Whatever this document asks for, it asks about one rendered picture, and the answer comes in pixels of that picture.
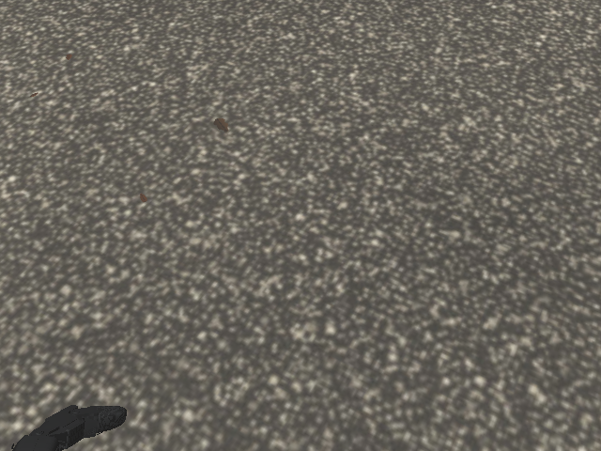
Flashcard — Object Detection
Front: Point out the robot left hand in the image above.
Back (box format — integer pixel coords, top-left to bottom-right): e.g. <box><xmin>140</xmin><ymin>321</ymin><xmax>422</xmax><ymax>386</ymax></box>
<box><xmin>11</xmin><ymin>405</ymin><xmax>127</xmax><ymax>451</ymax></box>

